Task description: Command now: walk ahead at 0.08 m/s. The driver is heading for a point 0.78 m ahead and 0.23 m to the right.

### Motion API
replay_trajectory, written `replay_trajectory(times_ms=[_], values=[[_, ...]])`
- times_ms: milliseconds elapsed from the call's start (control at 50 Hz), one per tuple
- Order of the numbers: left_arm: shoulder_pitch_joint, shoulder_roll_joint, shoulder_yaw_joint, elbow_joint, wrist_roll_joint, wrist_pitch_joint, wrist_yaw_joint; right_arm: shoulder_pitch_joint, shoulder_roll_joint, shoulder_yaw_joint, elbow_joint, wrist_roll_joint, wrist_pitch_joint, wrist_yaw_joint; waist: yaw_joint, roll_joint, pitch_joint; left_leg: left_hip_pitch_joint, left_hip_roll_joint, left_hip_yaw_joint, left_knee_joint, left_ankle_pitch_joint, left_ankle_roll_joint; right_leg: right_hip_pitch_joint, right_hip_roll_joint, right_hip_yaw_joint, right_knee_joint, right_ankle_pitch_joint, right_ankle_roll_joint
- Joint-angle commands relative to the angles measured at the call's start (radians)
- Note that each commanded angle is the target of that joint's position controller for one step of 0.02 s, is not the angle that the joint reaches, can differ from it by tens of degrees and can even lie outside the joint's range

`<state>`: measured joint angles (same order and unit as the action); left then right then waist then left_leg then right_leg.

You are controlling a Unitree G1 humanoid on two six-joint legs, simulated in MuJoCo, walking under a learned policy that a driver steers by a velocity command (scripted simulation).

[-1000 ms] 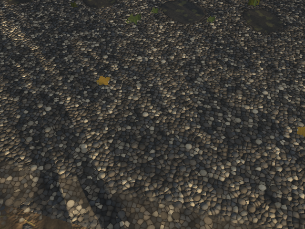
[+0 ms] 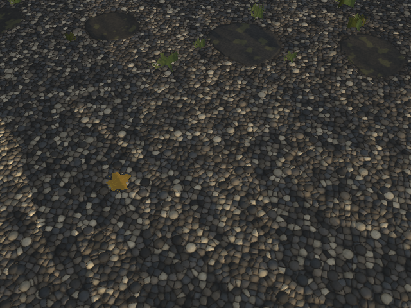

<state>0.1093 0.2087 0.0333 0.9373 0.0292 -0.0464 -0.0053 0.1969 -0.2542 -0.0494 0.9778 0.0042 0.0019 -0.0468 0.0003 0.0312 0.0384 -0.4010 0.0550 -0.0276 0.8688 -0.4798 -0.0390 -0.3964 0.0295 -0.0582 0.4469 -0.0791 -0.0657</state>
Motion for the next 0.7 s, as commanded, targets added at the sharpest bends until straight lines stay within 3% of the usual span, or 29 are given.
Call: replay_trajectory(times_ms=[20, 80, 100, 120, 140, 180, 240, 280, 320, 380, 440, 480, 500, 540, 580, 600, 620, 640, 660, 680, 700], values=[[-0.056, 0.137, 0.026, -0.05, -0.006, -0.003, 0.014, 0.146, -0.046, -0.011, 0.014, -0.006, 0.016, -0.009, -0.046, -0.158, -0.168, 0.185, 0.006, 0.015, -0.157, 0.145, 0.007, 0.029, -0.232, 0.215, -0.214, -0.086, -0.146], [-0.053, 0.123, 0.02, -0.033, -0.027, 0.013, 0.02, 0.132, -0.048, -0.013, 0.026, -0.027, 0.021, 0.002, -0.06, -0.133, -0.112, 0.291, -0.012, 0.044, -0.331, 0.287, 0.041, -0.053, -0.188, 0.193, -0.229, -0.422, -0.071], [-0.027, 0.108, 0.014, -0.018, -0.026, 0.015, 0.019, 0.116, -0.06, -0.012, 0.016, -0.036, 0.021, 0.003, -0.052, -0.108, -0.068, 0.281, 0.02, 0.007, -0.397, 0.289, 0.062, -0.068, -0.165, 0.186, -0.223, -0.492, -0.026], [-0.013, 0.113, 0.017, -0.014, -0.021, 0.017, 0.019, 0.105, -0.097, -0.015, 0.006, -0.032, 0.019, -0.001, -0.027, -0.06, -0.023, 0.224, 0.063, -0.032, -0.45, 0.218, 0.084, -0.053, -0.128, 0.159, -0.183, -0.478, 0.007], [0.015, 0.109, 0.021, -0.015, -0.025, 0.022, 0.025, 0.081, -0.137, -0.027, 0.022, -0.018, 0.013, 0.001, 0.014, 0.063, 0.013, 0.076, 0.048, -0.037, -0.477, 0.026, 0.099, 0.036, -0.068, 0.086, -0.144, -0.384, 0.029], [0.017, 0.11, 0.022, -0.004, -0.02, 0.025, 0.033, 0.044, -0.071, -0.013, 0.025, -0.02, -0.011, 0.003, 0.02, 0.091, 0.013, -0.018, 0.042, -0.038, -0.541, -0.005, 0.068, 0.174, -0.064, 0.072, -0.066, -0.238, 0.026], [0.04, 0.102, 0.022, 0.021, -0.017, 0.028, 0.034, 0.049, -0.06, -0.012, 0.035, -0.013, -0.034, 0.005, 0.016, 0.041, -0.01, 0.048, 0.027, -0.019, -0.508, 0.134, 0.042, 0.181, -0.069, 0.07, -0.046, -0.155, 0.004], [0.026, 0.104, 0.023, 0.024, -0.024, 0.027, 0.029, 0.067, -0.075, -0.017, 0.042, -0.008, -0.037, 0.002, 0.003, 0.016, -0.023, 0.104, 0.019, -0.002, -0.475, 0.209, 0.045, 0.158, -0.068, 0.073, -0.033, -0.093, -0.001], [-0.024, 0.138, 0.034, -0.007, -0.035, 0.029, 0.029, 0.073, -0.111, -0.03, 0.028, -0.006, -0.033, -0.012, -0.015, -0.004, -0.039, 0.15, 0.016, 0.016, -0.428, 0.269, 0.055, 0.109, -0.063, 0.081, 0.007, -0.007, -0.016], [-0.038, 0.141, 0.045, -0.038, -0.043, 0.042, 0.031, 0.12, -0.119, -0.044, 0.022, -0.004, -0.02, -0.033, -0.032, -0.01, -0.067, 0.191, 0.039, 0.018, -0.385, 0.331, 0.076, 0.05, -0.053, 0.095, 0.078, 0.084, -0.033], [-0.033, 0.125, 0.049, -0.066, -0.037, 0.057, 0.031, 0.146, -0.142, -0.059, 0.004, -0.007, -0.01, -0.049, -0.04, 0.044, -0.073, 0.242, 0.139, -0.057, -0.401, 0.447, 0.13, -0.053, -0.021, 0.078, 0.193, 0.067, -0.013], [-0.007, 0.116, 0.052, -0.078, -0.029, 0.065, 0.024, 0.103, -0.155, -0.067, -0.025, -0.005, -0.011, -0.058, -0.026, 0.123, -0.082, 0.26, 0.259, -0.137, -0.416, 0.558, 0.191, -0.098, -0.013, 0.044, 0.312, -0.126, 0.007], [0.01, 0.109, 0.052, -0.084, -0.031, 0.071, 0.018, 0.071, -0.157, -0.069, -0.044, 0.002, -0.015, -0.06, -0.022, 0.161, -0.093, 0.259, 0.324, -0.186, -0.446, 0.48, 0.221, -0.115, -0.02, 0.029, 0.373, -0.339, 0.006], [-0.035, 0.119, 0.054, -0.123, -0.045, 0.075, 0.003, 0.039, -0.182, -0.079, -0.072, 0.015, -0.033, -0.052, -0.034, 0.122, -0.043, 0.226, 0.372, -0.227, -0.508, 0.188, 0.225, -0.146, -0.074, 0.044, 0.412, -0.447, -0.004], [0.005, 0.111, 0.058, -0.113, -0.054, 0.069, -0.008, -0.031, -0.202, -0.086, -0.084, 0.024, -0.044, -0.034, 0.012, 0.097, -0.006, 0.113, 0.303, -0.119, -0.504, 0.0, 0.161, 0.014, -0.049, -0.012, 0.267, -0.321, -0.018], [0.096, 0.115, 0.069, -0.072, -0.055, 0.065, -0.01, -0.053, -0.186, -0.082, -0.086, 0.017, -0.043, -0.02, 0.049, 0.08, -0.011, 0.008, 0.239, -0.023, -0.433, -0.038, 0.125, 0.186, 0.006, -0.063, 0.205, -0.272, -0.027], [0.195, 0.162, 0.096, -0.039, -0.062, 0.057, -0.008, -0.048, -0.137, -0.069, -0.089, 0.001, -0.044, -0.006, 0.086, -0.027, -0.025, -0.115, 0.156, 0.101, -0.208, 0.01, 0.076, 0.357, 0.007, 0.007, 0.121, -0.296, -0.061], [0.285, 0.318, 0.134, -0.051, -0.056, 0.035, -0.001, -0.097, -0.059, -0.045, -0.168, -0.001, -0.06, 0.001, 0.101, -0.383, -0.043, -0.414, -0.036, 0.199, 0.242, -0.048, -0.023, 0.493, -0.277, 0.661, -0.165, -0.525, -0.246], [0.32, 0.285, 0.106, -0.057, -0.037, 0.0, -0.014, -0.175, -0.084, -0.044, -0.194, 0.013, -0.089, 0.007, 0.129, -0.279, -0.08, -0.513, -0.061, -0.028, 0.402, -0.118, 0.005, 0.505, -0.376, 0.913, -0.29, -0.53, -0.332], [0.269, 0.238, 0.089, -0.07, -0.03, -0.027, -0.014, -0.165, -0.105, -0.048, -0.199, 0.036, -0.112, 0.02, 0.085, -0.194, -0.033, -0.578, -0.02, -0.063, 0.448, -0.043, 0.043, 0.501, -0.39, 0.858, -0.269, -0.471, -0.313], [0.217, 0.198, 0.077, -0.09, -0.04, -0.041, -0.015, -0.126, -0.125, -0.052, -0.175, 0.024, -0.126, 0.024, 0.047, -0.108, -0.022, -0.549, 0.013, -0.068, 0.423, 0.046, 0.069, 0.468, -0.347, 0.737, -0.228, -0.378, -0.264]])
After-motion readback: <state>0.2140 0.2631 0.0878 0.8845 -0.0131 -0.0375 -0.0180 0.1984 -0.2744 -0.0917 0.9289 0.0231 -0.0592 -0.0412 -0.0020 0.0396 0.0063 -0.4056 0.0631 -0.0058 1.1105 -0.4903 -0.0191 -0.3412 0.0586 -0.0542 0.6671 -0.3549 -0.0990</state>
